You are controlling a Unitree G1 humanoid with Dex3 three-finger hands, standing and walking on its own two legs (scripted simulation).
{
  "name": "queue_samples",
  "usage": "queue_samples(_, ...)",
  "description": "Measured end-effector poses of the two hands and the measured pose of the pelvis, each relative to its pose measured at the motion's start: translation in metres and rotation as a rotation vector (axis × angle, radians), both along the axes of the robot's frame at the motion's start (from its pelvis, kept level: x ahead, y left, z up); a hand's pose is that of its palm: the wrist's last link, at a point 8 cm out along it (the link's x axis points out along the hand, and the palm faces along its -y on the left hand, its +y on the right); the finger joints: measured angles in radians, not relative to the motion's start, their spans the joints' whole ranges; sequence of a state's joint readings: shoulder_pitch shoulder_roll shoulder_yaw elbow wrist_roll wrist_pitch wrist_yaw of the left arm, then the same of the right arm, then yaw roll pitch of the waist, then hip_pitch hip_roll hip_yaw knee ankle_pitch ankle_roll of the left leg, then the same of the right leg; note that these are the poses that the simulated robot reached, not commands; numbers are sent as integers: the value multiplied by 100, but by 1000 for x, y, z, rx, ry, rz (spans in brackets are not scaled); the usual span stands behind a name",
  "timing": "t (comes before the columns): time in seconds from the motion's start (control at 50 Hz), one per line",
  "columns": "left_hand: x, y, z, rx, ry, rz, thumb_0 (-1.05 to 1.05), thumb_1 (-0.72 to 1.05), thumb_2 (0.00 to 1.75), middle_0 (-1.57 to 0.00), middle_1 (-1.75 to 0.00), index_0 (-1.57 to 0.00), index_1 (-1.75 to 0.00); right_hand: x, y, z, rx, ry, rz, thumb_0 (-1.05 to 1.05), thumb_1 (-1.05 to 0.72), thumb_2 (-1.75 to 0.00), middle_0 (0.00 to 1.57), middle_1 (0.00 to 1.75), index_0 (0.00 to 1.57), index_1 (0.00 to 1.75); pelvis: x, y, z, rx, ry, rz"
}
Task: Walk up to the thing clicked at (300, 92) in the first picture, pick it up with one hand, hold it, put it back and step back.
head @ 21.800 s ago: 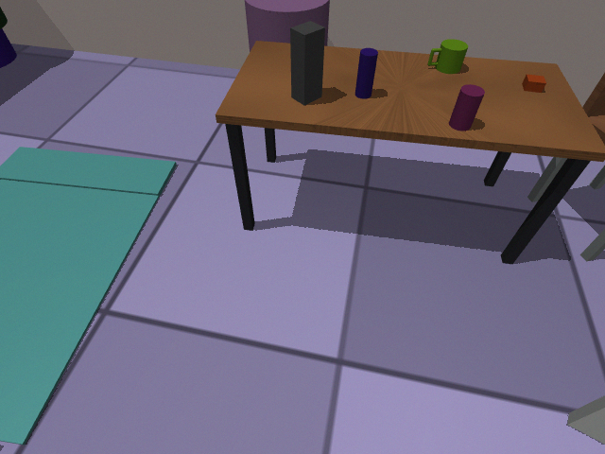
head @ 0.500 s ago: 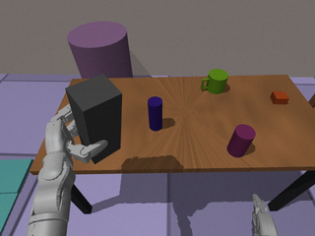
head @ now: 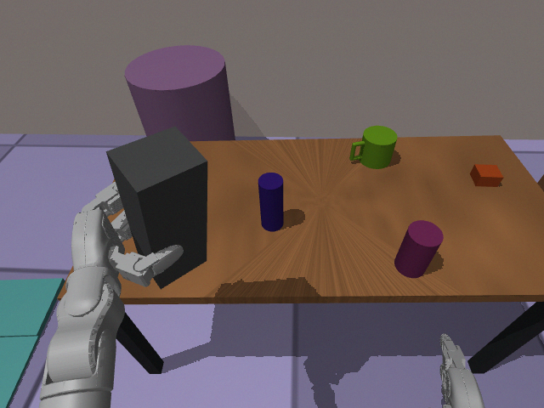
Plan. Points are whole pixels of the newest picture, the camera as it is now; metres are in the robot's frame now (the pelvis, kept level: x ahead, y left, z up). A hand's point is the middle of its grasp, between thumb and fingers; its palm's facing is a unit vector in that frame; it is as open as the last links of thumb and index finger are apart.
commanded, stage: hold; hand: left
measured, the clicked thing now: (167, 217) +0.33 +0.14 +0.15
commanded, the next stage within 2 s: crouch in 1.88 s
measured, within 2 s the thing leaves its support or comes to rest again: neither
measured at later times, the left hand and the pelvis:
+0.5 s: hand (142, 231) +0.32 +0.17 +0.13, palm faces +0.21 -0.98 +0.00, open 10.3 cm; pelvis +0.00 +0.00 +0.00, yaw +0 degrees
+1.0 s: hand (140, 236) +0.32 +0.18 +0.13, palm faces +0.22 -0.98 +0.00, open 10.3 cm; pelvis +0.00 +0.00 +0.01, yaw +0 degrees
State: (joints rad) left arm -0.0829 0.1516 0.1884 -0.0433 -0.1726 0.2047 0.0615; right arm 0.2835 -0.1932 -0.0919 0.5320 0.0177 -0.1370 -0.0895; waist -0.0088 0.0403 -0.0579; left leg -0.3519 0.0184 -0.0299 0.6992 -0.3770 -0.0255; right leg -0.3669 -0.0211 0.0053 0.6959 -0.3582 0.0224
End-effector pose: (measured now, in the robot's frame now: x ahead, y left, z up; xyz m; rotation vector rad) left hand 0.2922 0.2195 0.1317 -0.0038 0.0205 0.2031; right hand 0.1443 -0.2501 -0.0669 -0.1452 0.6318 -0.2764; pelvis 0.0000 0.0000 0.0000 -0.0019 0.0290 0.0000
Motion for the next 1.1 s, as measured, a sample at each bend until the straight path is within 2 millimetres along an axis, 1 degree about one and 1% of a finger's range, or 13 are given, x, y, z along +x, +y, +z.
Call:
queue_samples(0.24,1,3,-1,4,20,0,-5,-61,111,-68,-112,-82,-120,-1,2,0,4,-6,8,-1,49,-6,6,5,6,5,-2,1,1,-1,-5,2)
queue_samples(0.38,-2,4,2,-3,10,7,-4,-61,111,-69,-111,-83,-119,0,1,1,-2,-10,2,-1,49,-6,6,5,6,5,1,1,2,-2,-2,2)
queue_samples(0.48,-2,3,3,-1,3,6,-4,-61,111,-69,-111,-83,-118,4,3,1,-5,-11,6,-1,49,-6,6,5,5,5,3,1,2,-3,-4,3)
queue_samples(0.6,2,4,4,3,14,0,-4,-61,111,-70,-111,-83,-118,11,5,6,-6,-41,11,-1,50,-6,6,5,6,5,3,2,3,-3,-8,5)
queue_samples(0.74,5,4,8,-9,12,4,-4,-61,111,-70,-111,-83,-118,4,5,5,-1,-34,12,-1,50,-6,6,5,6,5,2,2,4,-3,-14,5)
queue_samples(0.84,6,0,5,-18,19,-8,-4,-61,111,-70,-111,-83,-118,0,6,4,2,-23,20,-1,50,-6,6,5,6,5,-1,2,5,-3,-16,3)
queue_samples(0.9,3,0,0,-14,36,-9,-4,-61,111,-70,-111,-83,-118,-3,5,3,2,-16,19,-1,50,-6,6,5,6,5,-2,2,5,-3,-15,1)
queue_samples(0.98,-3,5,-4,-5,47,11,-3,-61,110,-70,-111,-84,-118,-5,2,4,-2,-12,9,-1,50,-6,6,5,6,5,-2,2,5,-3,-15,-1)
queue_samples(1.1,-12,14,-1,1,15,46,-3,-61,110,-71,-111,-84,-118,-2,1,3,-15,-5,8,-1,50,-6,6,5,5,5,-1,2,5,-5,-14,3)
